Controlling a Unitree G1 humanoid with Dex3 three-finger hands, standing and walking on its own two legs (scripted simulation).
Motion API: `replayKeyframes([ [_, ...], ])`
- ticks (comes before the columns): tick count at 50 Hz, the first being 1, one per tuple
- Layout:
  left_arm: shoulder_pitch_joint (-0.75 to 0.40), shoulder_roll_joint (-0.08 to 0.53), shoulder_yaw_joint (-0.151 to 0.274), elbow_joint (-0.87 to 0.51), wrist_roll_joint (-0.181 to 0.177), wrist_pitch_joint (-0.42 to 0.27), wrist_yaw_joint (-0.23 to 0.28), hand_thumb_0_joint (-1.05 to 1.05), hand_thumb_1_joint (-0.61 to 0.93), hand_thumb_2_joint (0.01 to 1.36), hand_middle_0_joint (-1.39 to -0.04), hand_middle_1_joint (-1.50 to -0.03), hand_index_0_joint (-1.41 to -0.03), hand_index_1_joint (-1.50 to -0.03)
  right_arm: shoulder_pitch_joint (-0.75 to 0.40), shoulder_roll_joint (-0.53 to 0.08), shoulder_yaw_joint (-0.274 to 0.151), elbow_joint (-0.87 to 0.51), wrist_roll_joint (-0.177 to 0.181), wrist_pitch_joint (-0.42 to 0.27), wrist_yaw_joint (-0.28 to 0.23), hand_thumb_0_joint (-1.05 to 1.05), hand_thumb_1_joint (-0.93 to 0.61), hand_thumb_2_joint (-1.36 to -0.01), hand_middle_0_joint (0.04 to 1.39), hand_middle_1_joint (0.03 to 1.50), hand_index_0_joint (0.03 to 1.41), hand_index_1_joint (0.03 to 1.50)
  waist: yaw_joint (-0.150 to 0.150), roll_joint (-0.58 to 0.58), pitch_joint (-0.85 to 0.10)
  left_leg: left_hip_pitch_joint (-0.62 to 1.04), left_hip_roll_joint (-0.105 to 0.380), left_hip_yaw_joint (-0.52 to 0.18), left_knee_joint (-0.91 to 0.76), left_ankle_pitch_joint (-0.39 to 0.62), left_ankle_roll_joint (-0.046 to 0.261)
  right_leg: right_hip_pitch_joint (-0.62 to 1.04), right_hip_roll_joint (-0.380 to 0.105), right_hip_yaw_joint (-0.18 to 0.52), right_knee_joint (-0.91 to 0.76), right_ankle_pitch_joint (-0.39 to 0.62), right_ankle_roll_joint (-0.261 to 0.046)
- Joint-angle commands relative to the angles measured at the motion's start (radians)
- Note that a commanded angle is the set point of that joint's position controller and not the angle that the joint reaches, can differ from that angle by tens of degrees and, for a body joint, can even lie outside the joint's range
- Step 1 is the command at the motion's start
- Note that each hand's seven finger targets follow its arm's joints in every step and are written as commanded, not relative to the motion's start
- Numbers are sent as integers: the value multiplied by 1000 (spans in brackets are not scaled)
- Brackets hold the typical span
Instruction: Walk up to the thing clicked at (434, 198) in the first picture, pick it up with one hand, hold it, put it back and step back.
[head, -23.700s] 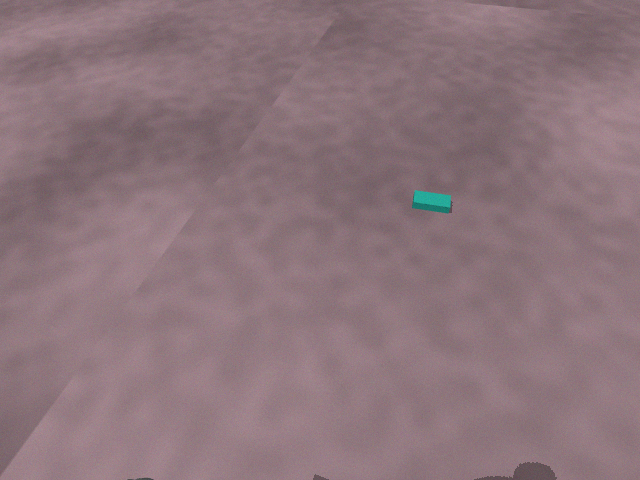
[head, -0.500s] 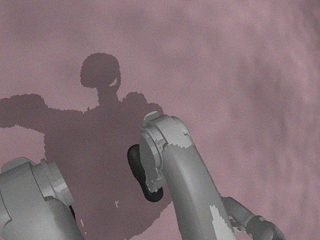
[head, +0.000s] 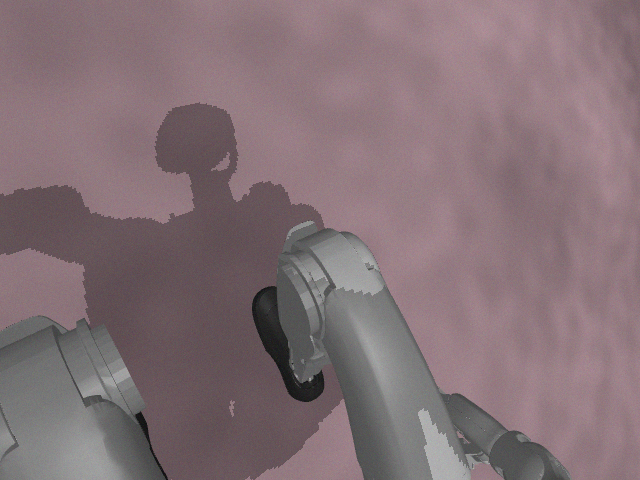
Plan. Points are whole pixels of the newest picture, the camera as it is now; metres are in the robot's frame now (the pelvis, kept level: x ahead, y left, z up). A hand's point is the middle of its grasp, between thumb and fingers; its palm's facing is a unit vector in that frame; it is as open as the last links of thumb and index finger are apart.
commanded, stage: close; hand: left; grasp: from above
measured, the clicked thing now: out of the picture +0.45 +0.35 -0.29
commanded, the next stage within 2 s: settle in 0.54 s
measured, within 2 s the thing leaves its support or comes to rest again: leaves its support in 0.98 s
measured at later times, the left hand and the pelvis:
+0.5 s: hand out of the picture +0.44 +0.35 -0.26, palm faces -0.42 -0.19 -0.89, open 10.2 cm; pelvis +0.00 +0.00 +0.00, yaw +0 degrees
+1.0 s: hand out of the picture +0.45 +0.35 -0.25, palm faces -0.40 -0.19 -0.90, open 10.2 cm; pelvis +0.00 +0.00 +0.00, yaw +0 degrees
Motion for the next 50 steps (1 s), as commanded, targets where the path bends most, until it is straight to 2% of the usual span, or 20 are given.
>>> replayKeyframes([
  [1,-198,188,-6,-69,-21,-16,13,0,167,473,-533,-708,-582,-656,160,-330,-92,17,11,8,-13,0,-891,-899,199,300,199,300,-55,566,-621,484,44,98,-276,227,-4,343,24,-154,-153,252,-92],
  [4,-195,174,-23,-88,-17,-18,7,0,212,489,-575,-699,-621,-651,171,-333,-93,9,8,12,-13,0,-891,-898,199,300,199,300,-61,558,-603,484,43,105,-274,218,-2,347,27,-150,-168,254,-89],
  [5,-229,214,-1,-131,-12,-24,12,0,241,506,-598,-700,-642,-654,172,-336,-93,18,11,14,-16,0,-890,-898,199,300,199,300,-45,601,-622,501,44,97,-290,225,-8,331,25,-153,-156,249,-94],
  [6,-210,214,-1,-106,-2,-23,12,0,263,516,-621,-699,-663,-655,173,-333,-93,14,10,17,-16,0,-892,-899,199,300,199,300,-44,606,-620,510,43,100,-289,233,-9,332,26,-152,-155,254,-96],
  [8,-182,174,-21,-75,-6,-21,6,0,315,528,-668,-683,-706,-644,163,-327,-90,13,7,17,-14,0,-891,-899,199,300,199,300,-55,580,-581,494,43,98,-291,212,-10,322,24,-156,-154,238,-93],
  [11,-194,185,-15,-101,2,-25,11,0,350,502,-687,-680,-730,-635,172,-330,-89,6,4,21,-14,0,-891,-899,199,300,199,300,-56,585,-618,507,43,100,-283,240,-8,342,29,-156,-159,265,-91],
  [15,-201,189,-13,-80,-1,-26,17,0,428,515,-748,-672,-790,-628,164,-328,-89,13,3,20,-16,0,-891,-899,199,300,199,300,-61,574,-578,478,42,99,-290,189,-5,316,25,-153,-165,226,-92],
  [23,-232,193,-12,-88,11,-20,26,0,551,516,-846,-637,-884,-597,172,-335,-86,9,-1,19,-19,0,-889,-898,199,300,199,300,-66,582,-589,498,44,85,-295,194,-9,300,20,-160,-150,227,-91],
  [26,-214,185,-22,-73,13,-14,24,0,562,523,-869,-620,-901,-587,172,-339,-86,0,-1,17,-20,0,-891,-899,199,300,199,300,-76,547,-599,491,43,96,-278,210,-3,336,26,-153,-170,250,-87],
  [27,-224,197,-12,-83,6,-16,29,0,579,531,-880,-623,-912,-590,164,-337,-84,2,3,17,-22,0,-890,-898,199,300,199,300,-66,557,-596,478,43,95,-286,202,-4,325,26,-154,-169,239,-89],
  [32,-213,191,-17,-68,4,-16,23,0,626,546,-912,-629,-944,-596,167,-332,-85,9,1,17,-21,0,-890,-898,199,300,199,300,-68,569,-583,497,46,87,-297,204,-9,312,24,-157,-161,234,-91],
  [34,-222,196,-26,-89,3,-16,16,0,514,568,-908,-614,-931,-592,161,-336,-86,-1,5,14,-20,0,-912,-903,200,300,200,300,-70,567,-571,484,43,98,-289,183,-5,318,21,-150,-167,226,-90],
  [36,-220,202,-20,-88,-2,-10,14,0,543,583,-937,-602,-957,-584,166,-336,-88,2,9,16,-23,0,-910,-903,200,300,200,300,-63,552,-592,467,42,104,-283,184,-1,334,24,-145,-176,224,-89],
  [41,-244,231,13,-146,-3,-6,7,0,573,543,-946,-597,-974,-571,187,-334,-105,12,10,29,-26,0,-911,-903,200,300,200,300,-37,630,-645,527,44,96,-312,212,-14,317,17,-151,-154,239,-99],
  [43,-231,212,4,-153,4,2,1,0,566,540,-948,-581,-973,-558,199,-336,-111,11,5,30,-23,0,-910,-903,200,300,200,300,-50,625,-666,534,42,109,-289,253,-9,345,23,-146,-159,277,-95],
  [45,-247,234,24,-205,5,9,-5,0,572,555,-951,-588,-975,-566,201,-330,-120,18,13,28,-22,0,-909,-902,200,300,200,300,-36,650,-696,541,39,121,-283,269,-8,360,21,-137,-161,290,-98],
  [46,-277,259,53,-276,-1,9,-7,0,581,546,-953,-589,-978,-565,210,-332,-131,18,17,27,-19,0,-910,-903,200,300,200,300,-19,689,-734,573,38,118,-290,288,-13,341,15,-140,-150,294,-100],
  [48,-236,241,66,-307,-9,15,-13,0,586,554,-964,-573,-985,-554,203,-329,-146,23,20,29,-17,0,-909,-903,200,300,199,300,7,722,-768,603,40,118,-301,314,-20,328,16,-141,-144,299,-106],
  [49,-217,219,55,-314,-7,20,-20,0,593,556,-975,-564,-992,-549,198,-321,-152,20,25,31,-15,0,-910,-904,200,300,199,300,9,736,-779,620,39,119,-309,321,-23,317,16,-140,-144,294,-111],
  [50,-197,217,69,-306,-12,25,-25,0,608,542,-976,-568,-999,-547,203,-320,-162,30,28,36,-14,0,-906,-902,200,300,199,300,11,731,-781,609,39,123,-308,315,-21,319,17,-138,-146,295,-110],
])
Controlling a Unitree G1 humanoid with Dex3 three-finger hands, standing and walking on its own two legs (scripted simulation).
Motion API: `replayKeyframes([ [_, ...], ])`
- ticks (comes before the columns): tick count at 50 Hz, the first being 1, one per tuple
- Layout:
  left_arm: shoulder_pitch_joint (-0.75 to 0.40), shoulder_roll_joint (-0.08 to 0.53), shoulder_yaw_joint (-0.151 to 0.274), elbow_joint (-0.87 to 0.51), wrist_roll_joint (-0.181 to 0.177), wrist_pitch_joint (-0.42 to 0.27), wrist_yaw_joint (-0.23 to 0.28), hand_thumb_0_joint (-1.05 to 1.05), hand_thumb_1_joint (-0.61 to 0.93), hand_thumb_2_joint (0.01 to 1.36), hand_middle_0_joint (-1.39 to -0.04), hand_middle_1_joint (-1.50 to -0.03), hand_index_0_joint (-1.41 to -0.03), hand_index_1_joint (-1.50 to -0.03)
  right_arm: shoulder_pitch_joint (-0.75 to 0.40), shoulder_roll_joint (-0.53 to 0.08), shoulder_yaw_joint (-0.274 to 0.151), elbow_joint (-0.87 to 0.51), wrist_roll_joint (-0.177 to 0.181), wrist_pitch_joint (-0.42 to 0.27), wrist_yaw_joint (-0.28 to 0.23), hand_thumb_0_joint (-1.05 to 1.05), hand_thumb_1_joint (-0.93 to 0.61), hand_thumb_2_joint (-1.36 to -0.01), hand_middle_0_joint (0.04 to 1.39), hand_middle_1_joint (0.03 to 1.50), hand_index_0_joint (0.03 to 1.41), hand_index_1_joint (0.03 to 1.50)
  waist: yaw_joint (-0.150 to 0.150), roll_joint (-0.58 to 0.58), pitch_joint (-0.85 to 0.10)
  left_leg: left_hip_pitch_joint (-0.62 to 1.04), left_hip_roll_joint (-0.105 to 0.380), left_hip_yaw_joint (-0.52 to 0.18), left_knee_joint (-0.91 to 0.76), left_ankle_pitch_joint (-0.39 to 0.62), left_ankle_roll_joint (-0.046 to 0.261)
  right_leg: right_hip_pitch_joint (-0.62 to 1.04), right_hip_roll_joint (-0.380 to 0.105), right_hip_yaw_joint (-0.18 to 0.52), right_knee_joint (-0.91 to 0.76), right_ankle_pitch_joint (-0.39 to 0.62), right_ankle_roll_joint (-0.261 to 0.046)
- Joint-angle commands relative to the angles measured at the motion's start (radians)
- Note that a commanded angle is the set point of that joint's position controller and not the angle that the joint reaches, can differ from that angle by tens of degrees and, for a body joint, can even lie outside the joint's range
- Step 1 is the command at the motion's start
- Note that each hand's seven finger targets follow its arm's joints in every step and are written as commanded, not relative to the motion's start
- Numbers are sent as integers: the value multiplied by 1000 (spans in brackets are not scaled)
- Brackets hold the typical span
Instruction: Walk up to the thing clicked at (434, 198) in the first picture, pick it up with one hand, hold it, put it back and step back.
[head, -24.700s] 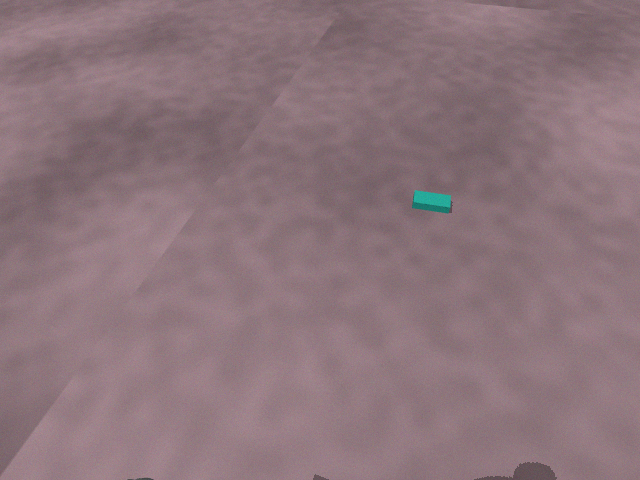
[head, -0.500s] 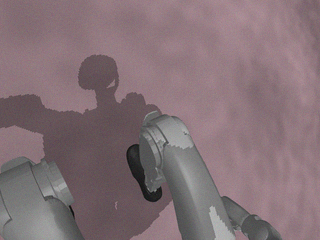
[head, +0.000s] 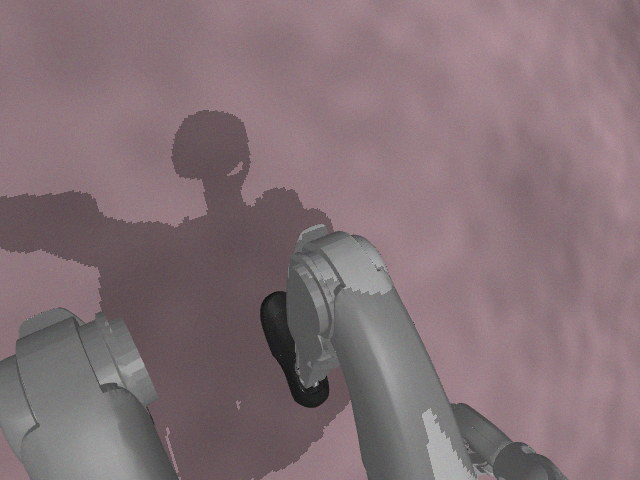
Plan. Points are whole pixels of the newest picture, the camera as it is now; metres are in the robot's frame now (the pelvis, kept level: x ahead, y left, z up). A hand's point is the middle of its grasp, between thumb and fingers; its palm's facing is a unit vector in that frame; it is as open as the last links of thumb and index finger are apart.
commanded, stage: settle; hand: left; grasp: from above
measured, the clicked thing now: out of the picture +0.45 +0.36 -0.28
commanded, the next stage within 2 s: lift in 0.54 s
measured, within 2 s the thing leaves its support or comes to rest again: neither
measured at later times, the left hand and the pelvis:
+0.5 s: hand out of the picture +0.43 +0.36 -0.16, palm faces -0.42 -0.15 -0.89, open 10.2 cm; pelvis +0.00 -0.01 +0.01, yaw +5 degrees
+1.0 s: hand out of the picture +0.40 +0.36 -0.08, palm faces -0.45 -0.16 -0.88, open 10.2 cm; pelvis +0.00 -0.01 +0.05, yaw +9 degrees
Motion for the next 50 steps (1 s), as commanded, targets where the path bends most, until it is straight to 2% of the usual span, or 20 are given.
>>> replayKeyframes([
  [1,-237,257,42,-228,-24,17,26,0,622,534,-973,-574,-1000,-548,177,-331,-147,34,23,14,-5,0,-905,-902,200,300,199,300,3,735,-765,620,41,123,-302,332,-15,319,29,-133,-137,307,-96],
  [3,-231,238,56,-274,-36,30,6,0,644,546,-977,-589,-1008,-558,183,-323,-170,37,35,23,1,0,-900,-900,200,300,199,300,25,752,-791,619,35,129,-308,335,-17,289,22,-127,-127,300,-102],
  [5,-193,177,38,-257,-43,50,-26,0,674,537,-1000,-585,-1032,-553,199,-312,-192,46,42,33,7,0,-900,-899,200,300,199,300,22,724,-767,592,32,142,-305,330,-10,277,25,-115,-139,293,-100],
  [7,-219,101,-11,-294,-58,59,-60,0,709,543,-1026,-587,-1058,-556,181,-297,-200,25,60,42,8,0,-899,-899,200,299,199,299,23,671,-760,536,24,155,-303,283,2,267,24,-103,-158,272,-101],
  [10,-209,48,-40,-315,-81,68,-110,0,678,541,-1006,-590,-1039,-558,210,-292,-225,41,75,56,5,0,-900,-899,200,300,199,300,37,610,-752,482,17,164,-319,224,16,268,23,-88,-185,234,-97],
  [11,-163,63,-21,-274,-80,76,-124,0,686,551,-1009,-611,-1045,-576,233,-298,-234,55,79,61,4,0,-901,-899,200,300,199,300,38,587,-754,477,16,166,-316,233,18,284,21,-85,-184,241,-95],
  [12,-220,33,-44,-370,-97,67,-144,0,707,543,-1027,-591,-1061,-558,229,-286,-238,41,85,66,4,0,-900,-899,200,300,199,300,47,580,-777,480,13,167,-320,232,19,274,17,-85,-186,237,-95],
  [13,-139,44,-26,-277,-95,74,-160,0,705,563,-1041,-585,-1069,-558,238,-291,-249,56,96,73,1,0,-901,-899,200,300,199,300,53,542,-775,476,13,163,-323,228,20,278,16,-81,-185,230,-97],
  [14,-161,39,-20,-311,-100,72,-174,0,739,581,-1059,-603,-1089,-575,258,-299,-258,54,98,81,-2,0,-901,-899,200,300,199,300,43,536,-774,482,10,163,-324,242,19,275,9,-81,-184,238,-96],
  [15,-235,-1,-58,-404,-105,57,-187,0,727,581,-1053,-601,-1081,-574,247,-278,-254,42,104,86,-3,0,-902,-900,200,300,199,300,46,555,-805,500,9,164,-325,249,17,278,8,-78,-186,240,-99],
  [16,-213,47,-16,-351,-96,60,-192,0,735,595,-1065,-610,-1091,-585,261,-291,-263,53,108,95,-9,0,-903,-900,200,300,199,300,47,535,-817,499,7,159,-329,239,19,280,4,-78,-182,238,-98],
  [17,-248,15,-46,-407,-94,52,-203,0,756,608,-1088,-604,-1111,-583,253,-274,-263,40,115,99,-12,0,-903,-900,200,300,199,300,53,542,-813,502,6,167,-330,236,18,279,5,-71,-185,233,-100],
  [25,-274,82,-3,-430,-54,16,-227,0,725,593,-1052,-609,-1079,-583,235,-244,-270,22,126,142,-52,0,-899,-899,200,300,199,300,90,517,-837,444,-15,216,-331,197,25,297,1,-34,-214,167,-109],
  [30,-261,70,-3,-470,-51,22,-237,0,705,644,-1047,-611,-1063,-596,230,-233,-284,12,131,163,-71,0,-897,-897,200,300,200,300,112,561,-877,519,-15,214,-373,182,17,268,-6,-35,-212,147,-118],
  [33,-248,58,0,-495,-65,36,-248,0,713,577,-1050,-667,-1090,-626,236,-222,-296,11,140,175,-79,0,-927,-910,199,300,199,300,128,567,-939,545,-16,225,-388,211,20,292,-9,-29,-219,181,-114],
  [34,-238,42,-3,-488,-76,41,-254,0,671,592,-975,-587,-1010,-556,244,-229,-302,11,143,179,-82,0,-881,-891,201,300,200,300,124,549,-918,531,-21,228,-391,214,22,292,-13,-29,-233,181,-115],
  [35,-236,37,-4,-493,-82,47,-265,0,706,545,-1031,-665,-1076,-617,256,-224,-307,16,145,182,-84,0,-928,-910,199,300,199,300,117,522,-921,533,-20,232,-393,224,26,310,-14,-27,-246,194,-110],
  [39,-186,11,-11,-552,-123,69,-324,0,778,585,-1049,-676,-1100,-622,270,-209,-326,18,159,200,-93,0,-908,-902,200,300,200,300,144,504,-976,566,-21,246,-412,273,31,372,-19,-11,-271,236,-106],
  [45,-109,6,7,-695,-148,74,-407,0,779,602,-1043,-673,-1094,-620,276,-202,-364,-1,188,236,-113,0,-904,-900,200,300,200,299,193,495,-1018,616,-27,255,-475,270,30,403,-27,7,-317,213,-116],
  [50,-84,-28,2,-833,-189,62,-448,0,747,611,-1030,-654,-1075,-607,270,-178,-387,-21,208,253,-134,0,-902,-900,200,300,200,300,205,440,-1014,616,-29,267,-528,231,44,448,-34,33,-390,185,-108],
])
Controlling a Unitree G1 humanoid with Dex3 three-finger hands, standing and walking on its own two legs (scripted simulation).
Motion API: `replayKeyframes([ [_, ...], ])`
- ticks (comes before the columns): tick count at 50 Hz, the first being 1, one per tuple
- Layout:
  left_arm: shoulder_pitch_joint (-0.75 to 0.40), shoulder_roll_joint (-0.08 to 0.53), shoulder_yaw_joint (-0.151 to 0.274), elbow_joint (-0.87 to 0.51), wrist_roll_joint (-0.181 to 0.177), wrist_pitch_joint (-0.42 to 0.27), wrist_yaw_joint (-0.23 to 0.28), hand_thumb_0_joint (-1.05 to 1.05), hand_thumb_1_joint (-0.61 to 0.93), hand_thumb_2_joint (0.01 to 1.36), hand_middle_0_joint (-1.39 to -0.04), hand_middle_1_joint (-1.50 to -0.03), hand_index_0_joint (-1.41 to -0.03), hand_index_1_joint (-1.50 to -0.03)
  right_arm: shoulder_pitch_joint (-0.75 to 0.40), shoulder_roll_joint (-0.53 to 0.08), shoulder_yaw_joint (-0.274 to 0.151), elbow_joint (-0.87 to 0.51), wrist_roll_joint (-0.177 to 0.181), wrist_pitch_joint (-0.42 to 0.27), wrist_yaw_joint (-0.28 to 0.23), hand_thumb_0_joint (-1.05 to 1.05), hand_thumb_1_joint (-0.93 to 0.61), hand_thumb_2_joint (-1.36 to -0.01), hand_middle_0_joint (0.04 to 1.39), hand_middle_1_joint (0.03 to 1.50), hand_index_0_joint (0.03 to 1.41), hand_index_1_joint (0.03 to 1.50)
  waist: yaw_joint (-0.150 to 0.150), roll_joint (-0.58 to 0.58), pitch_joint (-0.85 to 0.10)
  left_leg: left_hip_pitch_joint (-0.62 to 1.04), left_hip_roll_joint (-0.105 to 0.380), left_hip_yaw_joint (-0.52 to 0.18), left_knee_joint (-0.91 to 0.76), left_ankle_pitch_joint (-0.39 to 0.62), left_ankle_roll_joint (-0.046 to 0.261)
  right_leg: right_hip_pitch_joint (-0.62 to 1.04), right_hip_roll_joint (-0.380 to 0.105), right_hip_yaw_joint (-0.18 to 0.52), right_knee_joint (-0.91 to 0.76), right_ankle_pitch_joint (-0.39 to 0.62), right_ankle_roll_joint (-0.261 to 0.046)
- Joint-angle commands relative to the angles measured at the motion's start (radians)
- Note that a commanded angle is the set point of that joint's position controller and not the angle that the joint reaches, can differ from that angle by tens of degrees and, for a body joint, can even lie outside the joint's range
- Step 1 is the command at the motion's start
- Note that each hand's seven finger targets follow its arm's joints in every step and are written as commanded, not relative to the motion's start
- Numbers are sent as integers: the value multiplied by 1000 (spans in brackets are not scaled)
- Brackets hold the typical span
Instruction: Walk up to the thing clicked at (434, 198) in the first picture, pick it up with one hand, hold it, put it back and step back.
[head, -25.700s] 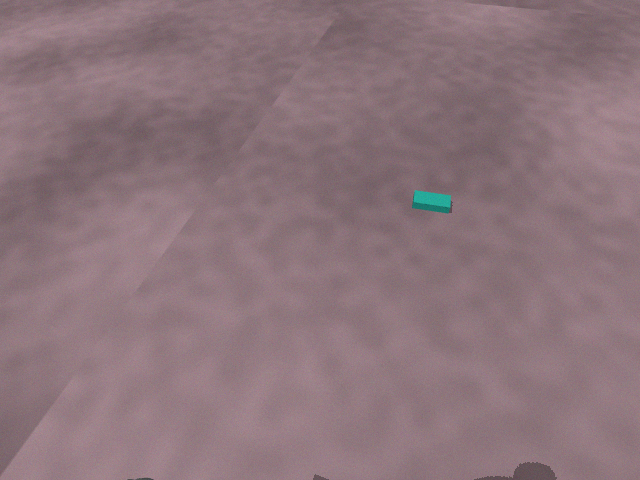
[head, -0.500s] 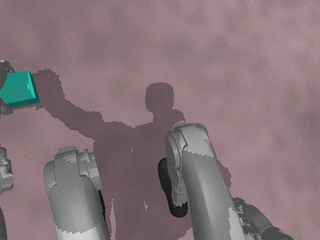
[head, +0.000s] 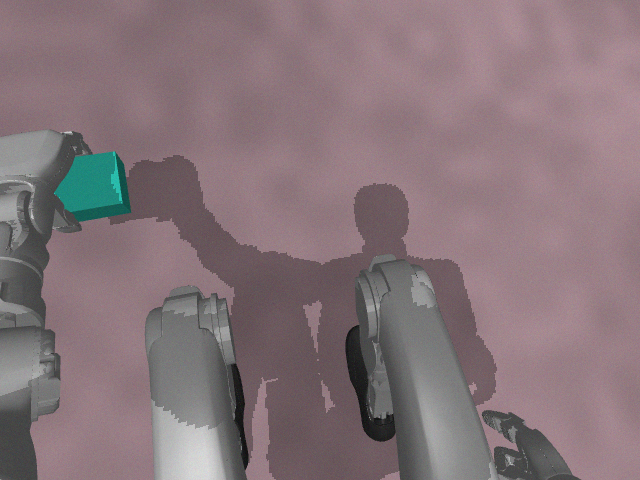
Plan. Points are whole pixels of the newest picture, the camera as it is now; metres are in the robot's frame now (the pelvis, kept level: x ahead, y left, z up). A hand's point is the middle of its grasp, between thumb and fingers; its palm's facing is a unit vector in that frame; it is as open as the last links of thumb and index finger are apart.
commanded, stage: lift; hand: left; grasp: from above
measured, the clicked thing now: (59, 192) +0.47 +0.32 -0.16
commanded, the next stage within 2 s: hold in 1.36 s
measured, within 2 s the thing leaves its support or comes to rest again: neither
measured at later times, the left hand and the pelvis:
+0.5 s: hand out of the picture +0.38 +0.29 +0.06, palm faces -0.42 -0.12 -0.90, open 10.2 cm; pelvis +0.00 +0.00 +0.14, yaw +4 degrees
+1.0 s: hand out of the picture +0.34 +0.26 +0.23, palm faces -0.43 -0.13 -0.89, open 10.2 cm; pelvis +0.03 -0.01 +0.30, yaw +5 degrees
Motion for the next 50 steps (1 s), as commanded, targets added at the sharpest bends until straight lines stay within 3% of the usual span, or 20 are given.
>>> replayKeyframes([
  [1,-290,306,62,-274,-42,-5,7,0,748,604,-1014,-688,-1068,-632,184,-221,-107,-49,22,4,-31,0,-903,-900,200,300,200,300,18,225,-760,549,-14,117,-306,154,49,431,33,-71,-282,174,-94],
  [10,-162,222,20,-431,-94,21,-29,0,689,602,-964,-674,-1013,-623,132,-198,-129,-82,63,12,-72,0,-895,-898,200,300,200,300,57,215,-724,691,2,73,-511,26,51,474,34,-68,-387,105,-87],
  [11,-143,190,1,-455,-106,27,-37,0,702,616,-974,-681,-1023,-630,127,-192,-130,-85,66,12,-77,0,-893,-897,200,300,200,300,55,221,-710,707,3,73,-535,21,50,489,33,-65,-406,109,-84],
  [13,-111,192,2,-502,-116,42,-45,0,710,600,-977,-674,-1026,-622,113,-191,-133,-90,73,9,-89,0,-894,-897,200,300,200,300,61,219,-710,751,6,64,-576,13,49,525,33,-64,-435,109,-82],
  [15,-67,162,-10,-545,-127,56,-54,0,701,612,-975,-663,-1020,-616,102,-182,-134,-90,81,9,-98,0,-890,-896,201,300,200,300,67,214,-705,802,10,65,-616,42,44,564,30,-62,-469,131,-80],
  [17,-48,187,11,-577,-128,74,-53,0,705,634,-976,-685,-1020,-638,87,-172,-135,-95,84,10,-107,0,-891,-896,200,300,200,300,77,190,-716,845,11,71,-642,55,47,617,33,-54,-512,138,-79],
  [18,-39,147,-5,-606,-135,79,-56,0,704,629,-983,-664,-1023,-621,84,-167,-138,-93,88,11,-112,0,-889,-895,201,300,200,300,70,187,-711,868,11,70,-662,76,45,630,27,-51,-527,156,-78],
  [19,-50,159,-3,-647,-136,83,-55,0,708,625,-981,-663,-1023,-619,79,-165,-136,-95,90,8,-118,0,-888,-895,201,300,200,300,78,198,-730,909,13,67,-692,69,43,656,28,-50,-546,152,-77],
  [22,26,125,-13,-635,-139,100,-56,0,689,607,-977,-632,-1015,-592,65,-153,-135,-83,96,2,-135,0,-885,-894,201,300,200,300,81,175,-658,961,16,62,-771,50,39,705,26,-44,-616,136,-73],
  [23,18,141,-5,-659,-136,103,-56,0,680,595,-967,-632,-1006,-590,54,-152,-134,-86,98,1,-139,0,-885,-894,201,300,200,300,88,185,-656,988,17,61,-802,32,39,733,26,-40,-641,126,-73],
  [26,91,86,-30,-677,-137,120,-58,0,689,590,-968,-643,-1010,-599,41,-133,-131,-89,104,-4,-149,0,-885,-894,201,300,200,300,96,162,-646,1062,16,74,-869,58,38,825,28,-29,-720,139,-73],
  [30,194,58,-33,-694,-161,144,-56,0,705,622,-995,-646,-1030,-609,24,-114,-127,-83,113,-14,-163,0,-888,-895,201,300,200,300,103,99,-594,1127,9,102,-936,95,41,963,29,-9,-844,152,-71],
  [35,210,27,-61,-673,-157,147,-52,0,667,615,-967,-653,-1002,-616,21,-93,-120,-74,121,-41,-181,0,-892,-897,201,300,200,300,98,34,-474,1183,5,116,-1037,89,43,1092,31,20,-988,123,-71],
  [36,220,-7,-88,-650,-153,147,-55,0,658,628,-955,-676,-992,-638,23,-87,-118,-70,120,-48,-185,0,-894,-898,200,300,200,300,90,38,-447,1199,5,121,-1052,102,42,1103,32,25,-1007,139,-71],
  [37,227,-9,-81,-635,-157,146,-52,0,651,608,-945,-675,-986,-633,25,-86,-119,-67,122,-54,-187,0,-895,-898,200,300,200,300,95,25,-430,1210,4,117,-1072,109,42,1125,31,26,-1024,142,-71],
  [42,235,-36,-97,-624,-147,134,-34,0,645,620,-926,-717,-972,-669,29,-86,-124,-57,124,-80,-197,0,-895,-898,200,300,200,300,116,51,-417,1342,3,116,-1185,132,32,1230,32,40,-1128,159,-72],
  [46,225,-56,-112,-599,-130,133,-4,0,632,602,-923,-697,-967,-652,31,-76,-125,-47,128,-90,-200,0,-895,-898,200,300,200,300,115,36,-374,1401,-8,135,-1249,151,29,1311,36,55,-1223,156,-72],
  [50,200,-84,-127,-568,-114,151,30,0,655,658,-936,-731,-978,-688,53,-78,-131,-23,123,-96,-201,0,-890,-896,200,300,200,300,120,45,-383,1502,-1,132,-1310,248,22,1387,38,45,-1263,261,-69],
])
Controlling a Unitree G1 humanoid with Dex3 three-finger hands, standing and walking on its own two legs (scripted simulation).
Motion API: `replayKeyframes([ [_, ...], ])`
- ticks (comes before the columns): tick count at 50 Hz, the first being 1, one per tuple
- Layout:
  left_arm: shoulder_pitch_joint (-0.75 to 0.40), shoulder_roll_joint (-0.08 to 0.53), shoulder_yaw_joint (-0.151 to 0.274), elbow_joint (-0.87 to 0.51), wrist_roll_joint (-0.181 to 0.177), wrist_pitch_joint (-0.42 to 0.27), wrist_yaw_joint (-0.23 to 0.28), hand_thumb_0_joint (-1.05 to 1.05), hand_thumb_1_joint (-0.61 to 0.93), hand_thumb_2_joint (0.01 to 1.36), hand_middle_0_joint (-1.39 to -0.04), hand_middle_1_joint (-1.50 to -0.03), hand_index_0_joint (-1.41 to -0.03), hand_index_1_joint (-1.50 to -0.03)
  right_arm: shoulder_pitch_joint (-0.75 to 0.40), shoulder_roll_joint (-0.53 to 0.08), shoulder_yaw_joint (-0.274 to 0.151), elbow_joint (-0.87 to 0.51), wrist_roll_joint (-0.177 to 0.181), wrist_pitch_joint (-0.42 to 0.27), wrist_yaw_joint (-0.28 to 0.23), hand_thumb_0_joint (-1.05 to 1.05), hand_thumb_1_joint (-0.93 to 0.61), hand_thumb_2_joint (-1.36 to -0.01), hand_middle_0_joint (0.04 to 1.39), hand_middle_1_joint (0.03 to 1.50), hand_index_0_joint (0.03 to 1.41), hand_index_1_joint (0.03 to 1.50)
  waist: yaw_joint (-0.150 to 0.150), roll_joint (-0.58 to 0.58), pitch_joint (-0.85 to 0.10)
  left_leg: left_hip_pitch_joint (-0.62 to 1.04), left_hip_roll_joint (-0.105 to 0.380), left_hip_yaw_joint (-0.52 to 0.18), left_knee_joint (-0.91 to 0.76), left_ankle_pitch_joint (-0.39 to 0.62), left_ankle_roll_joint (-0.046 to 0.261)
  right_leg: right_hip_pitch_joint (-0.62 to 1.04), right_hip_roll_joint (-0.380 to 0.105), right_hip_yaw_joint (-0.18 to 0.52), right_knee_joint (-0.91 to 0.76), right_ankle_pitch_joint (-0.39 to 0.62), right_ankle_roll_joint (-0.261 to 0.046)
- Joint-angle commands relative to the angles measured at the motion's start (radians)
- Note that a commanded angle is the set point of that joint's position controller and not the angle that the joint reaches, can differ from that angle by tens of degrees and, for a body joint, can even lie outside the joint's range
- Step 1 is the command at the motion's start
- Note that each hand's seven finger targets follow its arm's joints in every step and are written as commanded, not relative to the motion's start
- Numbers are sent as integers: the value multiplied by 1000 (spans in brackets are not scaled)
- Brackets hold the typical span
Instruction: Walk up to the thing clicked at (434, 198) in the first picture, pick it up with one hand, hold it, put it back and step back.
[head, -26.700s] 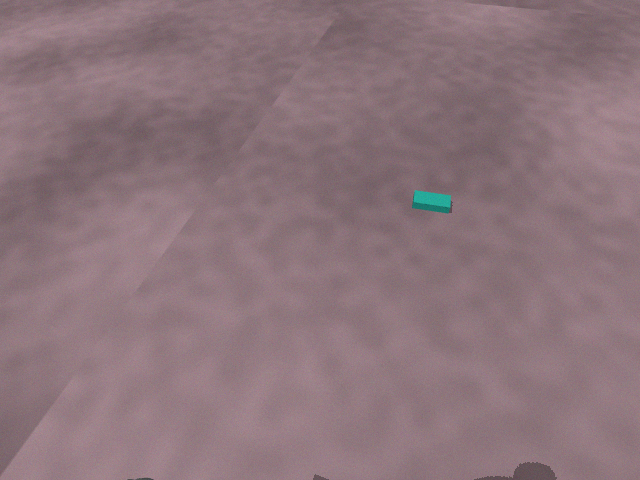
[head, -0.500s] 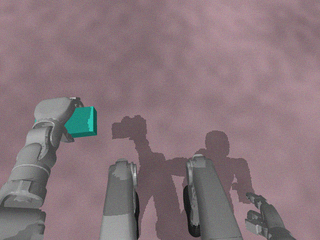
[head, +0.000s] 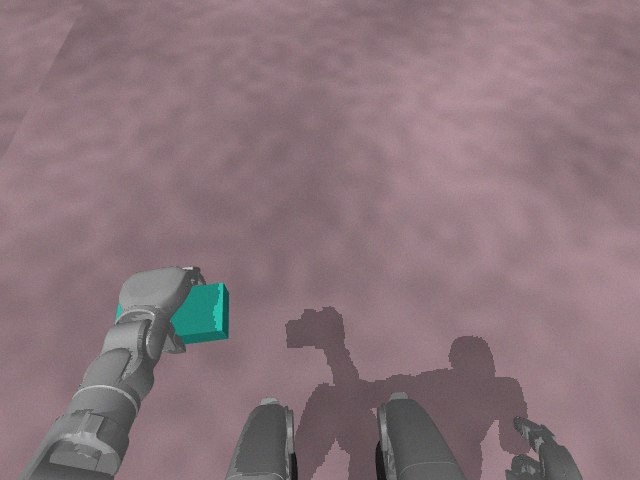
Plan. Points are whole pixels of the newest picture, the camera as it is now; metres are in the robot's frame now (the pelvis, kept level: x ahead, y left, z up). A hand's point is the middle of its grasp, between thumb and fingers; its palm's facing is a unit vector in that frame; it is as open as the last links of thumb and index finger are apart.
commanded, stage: lift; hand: left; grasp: from above
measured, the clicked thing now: (174, 317) +0.34 +0.24 -0.10
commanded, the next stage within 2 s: hold in 0.36 s
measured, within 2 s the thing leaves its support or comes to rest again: neither
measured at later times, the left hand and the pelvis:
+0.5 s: hand (162, 283) +0.35 +0.22 +0.00, palm faces -0.45 -0.10 -0.89, open 10.2 cm; pelvis +0.04 +0.00 +0.07, yaw -1 degrees
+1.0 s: hand (155, 266) +0.36 +0.22 +0.04, palm faces -0.44 -0.07 -0.89, open 10.2 cm; pelvis +0.05 +0.00 +0.09, yaw -1 degrees
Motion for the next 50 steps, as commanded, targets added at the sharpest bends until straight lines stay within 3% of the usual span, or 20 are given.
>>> replayKeyframes([
  [1,-311,196,76,-143,14,16,74,0,657,655,-937,-737,-979,-693,33,-130,-58,-78,4,-40,-11,0,-891,-897,200,300,200,300,-2,42,-319,322,-51,18,-275,104,25,266,46,8,-278,108,-38],
  [9,-330,166,42,-103,-5,56,89,0,653,698,-948,-738,-983,-701,33,-127,-61,-61,4,-41,-7,0,-889,-895,200,300,200,300,11,22,-284,457,-53,25,-394,219,22,414,44,11,-392,218,-32],
  [10,-316,179,52,-99,-4,57,91,0,637,695,-941,-726,-973,-692,29,-130,-62,-62,7,-41,-7,0,-889,-895,201,300,200,300,18,14,-277,473,-53,25,-411,224,21,424,45,8,-403,220,-33],
  [14,-315,144,23,-76,-15,59,79,0,672,709,-973,-729,-1005,-696,25,-126,-62,-69,7,-39,-3,0,-888,-895,200,300,200,300,14,-8,-224,500,-57,36,-459,221,25,464,41,17,-466,222,-30],
  [17,-274,144,29,-68,-12,58,68,0,641,708,-957,-724,-987,-693,29,-126,-63,-68,6,-39,0,0,-891,-896,200,300,200,300,24,-7,-241,546,-57,35,-485,281,23,519,40,16,-484,275,-28],
  [24,-306,135,26,-120,-4,44,72,0,660,705,-959,-736,-998,-697,25,-128,-66,-71,8,-32,4,0,-889,-893,200,300,200,300,22,6,-232,639,-53,36,-547,345,16,557,44,8,-533,321,-32],
  [27,-337,162,32,-146,16,42,70,0,657,717,-960,-728,-996,-691,18,-130,-69,-66,8,-27,4,0,-888,-893,200,300,200,300,25,21,-242,672,-55,41,-561,387,15,579,43,12,-546,360,-31],
  [28,-309,144,21,-106,18,44,66,0,668,721,-974,-720,-1008,-685,23,-132,-68,-65,9,-25,5,0,-888,-893,200,300,200,300,17,-1,-220,671,-55,41,-565,393,16,584,43,10,-552,364,-30],
  [32,-306,145,29,-123,12,40,49,0,664,751,-970,-735,-1002,-703,22,-135,-74,-64,8,-18,10,0,-885,-893,200,300,200,300,29,5,-247,720,-55,48,-577,469,16,632,44,9,-564,431,-30],
  [40,-265,126,11,-140,4,33,-1,0,660,753,-981,-713,-1006,-687,2,-137,-75,-96,11,2,17,0,-887,-894,200,300,200,300,39,-19,-201,738,-58,57,-615,487,19,677,43,7,-599,449,-28],
  [42,-275,153,32,-161,10,31,-4,0,691,760,-1005,-711,-1030,-686,-7,-137,-75,-105,12,7,16,0,-886,-893,200,300,200,300,50,2,-205,748,-59,59,-623,488,18,683,44,9,-607,446,-30],
  [43,-273,139,22,-155,9,30,-6,0,677,749,-993,-717,-1020,-690,-9,-138,-72,-111,13,9,17,0,-887,-894,200,300,200,300,40,-16,-184,741,-58,55,-632,472,19,676,45,8,-610,431,-30],
  [44,-289,134,17,-190,11,29,-9,0,677,742,-996,-701,-1022,-675,-17,-129,-69,-115,14,11,17,0,-887,-894,200,299,200,299,49,-7,-189,743,-59,57,-634,465,19,680,43,14,-613,431,-29],
  [48,-285,159,41,-192,18,31,-8,0,683,755,-996,-709,-1022,-683,-24,-138,-70,-126,16,19,17,0,-885,-894,200,299,200,299,46,2,-178,753,-60,62,-648,440,21,679,42,18,-629,405,-29],
  [50,-278,144,28,-206,20,35,-13,0,677,740,-997,-702,-1022,-677,-36,-134,-68,-131,16,22,17,0,-891,-896,200,300,200,299,47,-22,-168,759,-60,57,-656,431,23,684,41,18,-637,400,-26],
])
